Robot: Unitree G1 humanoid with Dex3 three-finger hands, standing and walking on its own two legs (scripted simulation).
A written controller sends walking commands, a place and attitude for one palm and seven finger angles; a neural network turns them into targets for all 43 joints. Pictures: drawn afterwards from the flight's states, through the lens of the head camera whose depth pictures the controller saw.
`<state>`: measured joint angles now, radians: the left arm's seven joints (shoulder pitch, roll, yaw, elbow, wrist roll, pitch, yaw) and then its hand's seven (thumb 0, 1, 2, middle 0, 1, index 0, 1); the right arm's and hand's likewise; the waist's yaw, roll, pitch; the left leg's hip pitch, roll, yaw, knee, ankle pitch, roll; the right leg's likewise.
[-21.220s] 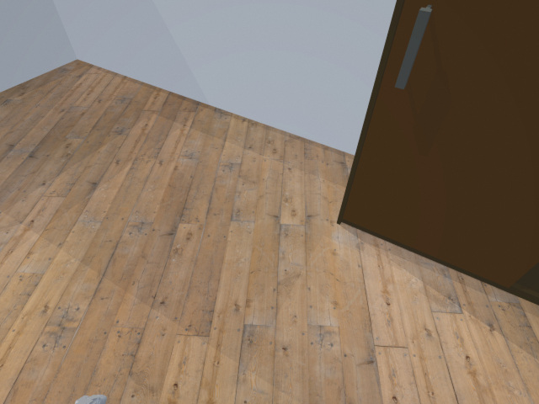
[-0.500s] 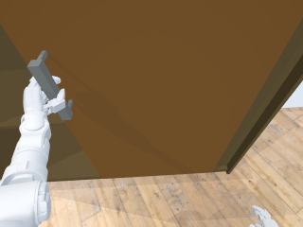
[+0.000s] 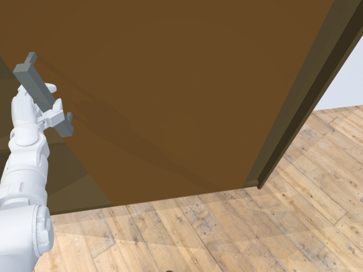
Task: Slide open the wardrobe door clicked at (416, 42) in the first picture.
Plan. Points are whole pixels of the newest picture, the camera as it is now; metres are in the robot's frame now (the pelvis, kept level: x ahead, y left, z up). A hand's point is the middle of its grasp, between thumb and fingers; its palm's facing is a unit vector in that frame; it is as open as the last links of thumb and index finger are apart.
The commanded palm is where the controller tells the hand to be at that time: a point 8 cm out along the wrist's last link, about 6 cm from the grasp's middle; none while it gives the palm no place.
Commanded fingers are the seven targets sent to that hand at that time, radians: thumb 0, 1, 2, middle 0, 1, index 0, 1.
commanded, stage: stop walking and hold the door there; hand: left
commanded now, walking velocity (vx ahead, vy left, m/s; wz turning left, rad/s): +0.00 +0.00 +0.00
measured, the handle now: (51, 98) +0.48 +0.32 +0.11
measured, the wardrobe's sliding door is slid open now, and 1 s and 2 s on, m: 0.59 0.59 0.59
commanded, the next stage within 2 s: loosen the grip on the handle in 0.50 s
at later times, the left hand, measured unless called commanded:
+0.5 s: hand (57, 111) +0.43 +0.29 +0.11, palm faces +0.44 -0.86 -0.27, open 6.1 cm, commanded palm +0.39 +0.32 +0.10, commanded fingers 0.00 0.90 0.90 -0.45 -1.40 -0.45 -1.40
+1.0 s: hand (56, 112) +0.43 +0.29 +0.11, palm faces +0.43 -0.87 -0.25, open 12.5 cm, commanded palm +0.39 +0.32 +0.12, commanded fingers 0.00 -0.55 0.20 -0.30 -1.22 -0.30 -1.22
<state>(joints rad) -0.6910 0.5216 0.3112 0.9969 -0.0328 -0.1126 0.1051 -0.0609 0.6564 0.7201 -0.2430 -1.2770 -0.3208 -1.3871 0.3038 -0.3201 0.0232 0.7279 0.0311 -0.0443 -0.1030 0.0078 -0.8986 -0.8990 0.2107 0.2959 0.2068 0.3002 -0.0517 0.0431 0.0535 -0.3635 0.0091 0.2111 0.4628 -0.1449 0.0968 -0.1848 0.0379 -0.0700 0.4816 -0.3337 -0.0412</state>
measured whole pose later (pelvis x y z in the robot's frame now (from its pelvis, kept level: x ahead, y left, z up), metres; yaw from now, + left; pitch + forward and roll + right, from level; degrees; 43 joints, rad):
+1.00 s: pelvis -0.01 -0.02 -0.01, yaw +3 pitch +7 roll -1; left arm -0.78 0.55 0.38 0.96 0.09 0.00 0.06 0.00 -0.31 0.32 -0.27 -1.22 -0.36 -1.32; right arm 0.33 -0.31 -0.02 0.70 0.02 -0.04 -0.05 0.01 -0.90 -0.90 0.21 0.30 0.20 0.30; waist -0.09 -0.01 -0.03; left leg -0.53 0.03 0.15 0.54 -0.14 0.08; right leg -0.33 0.07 -0.09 0.56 -0.35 -0.07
